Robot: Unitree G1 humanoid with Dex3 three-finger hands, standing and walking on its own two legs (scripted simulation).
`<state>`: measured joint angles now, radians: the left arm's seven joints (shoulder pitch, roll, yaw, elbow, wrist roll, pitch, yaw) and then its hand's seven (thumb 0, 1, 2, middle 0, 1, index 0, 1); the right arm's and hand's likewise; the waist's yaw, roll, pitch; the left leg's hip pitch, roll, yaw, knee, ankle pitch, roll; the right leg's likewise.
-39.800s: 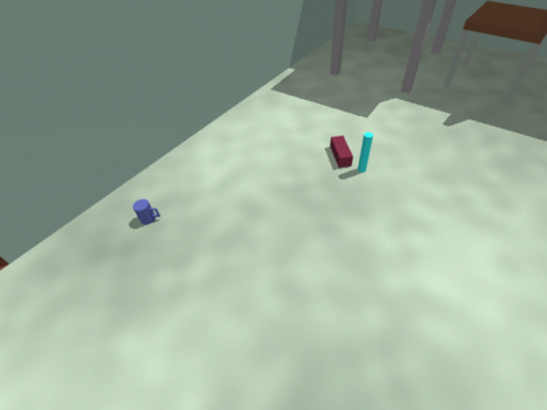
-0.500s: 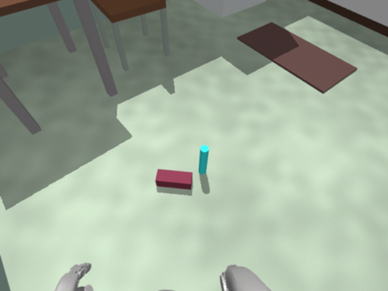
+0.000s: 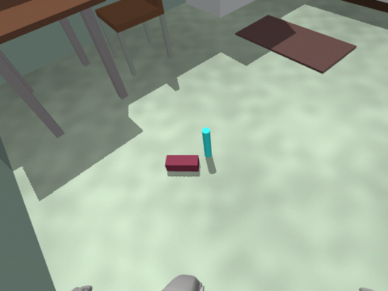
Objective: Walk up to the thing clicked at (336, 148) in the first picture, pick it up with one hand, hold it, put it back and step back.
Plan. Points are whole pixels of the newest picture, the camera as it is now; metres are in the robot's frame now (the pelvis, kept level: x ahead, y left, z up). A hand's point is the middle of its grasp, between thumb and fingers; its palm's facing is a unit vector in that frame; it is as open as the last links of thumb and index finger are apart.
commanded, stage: step back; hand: left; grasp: from above
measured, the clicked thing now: (182, 163) +0.87 +0.25 -0.73
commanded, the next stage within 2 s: stand in 1.42 s
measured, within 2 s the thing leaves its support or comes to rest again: neither
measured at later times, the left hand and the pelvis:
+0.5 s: hand out of the picture -0.11 +0.24 -0.16, palm faces -0.02 -0.93 -0.37, open 7.4 cm; pelvis -0.17 -0.03 -0.01, yaw -1 degrees
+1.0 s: hand out of the picture -0.12 +0.24 -0.14, palm faces +0.05 -0.92 -0.39, open 7.4 cm; pelvis -0.18 -0.04 +0.00, yaw +4 degrees
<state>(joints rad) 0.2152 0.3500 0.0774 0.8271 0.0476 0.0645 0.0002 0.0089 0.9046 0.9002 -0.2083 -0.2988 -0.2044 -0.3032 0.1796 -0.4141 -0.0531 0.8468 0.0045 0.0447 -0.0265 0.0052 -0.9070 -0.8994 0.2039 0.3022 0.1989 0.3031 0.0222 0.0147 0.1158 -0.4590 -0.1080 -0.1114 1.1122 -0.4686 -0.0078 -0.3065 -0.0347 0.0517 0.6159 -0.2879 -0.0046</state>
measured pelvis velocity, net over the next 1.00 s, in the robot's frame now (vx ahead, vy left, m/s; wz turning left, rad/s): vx -0.18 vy -0.04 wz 0.06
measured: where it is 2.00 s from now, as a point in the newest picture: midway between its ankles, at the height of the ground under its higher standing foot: outside the picture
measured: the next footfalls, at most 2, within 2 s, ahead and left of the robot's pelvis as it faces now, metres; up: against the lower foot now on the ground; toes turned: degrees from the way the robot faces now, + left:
left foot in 0.14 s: -0.05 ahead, +0.11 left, +0.00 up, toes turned +2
right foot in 0.50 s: -0.17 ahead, -0.16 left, +0.00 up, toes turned +3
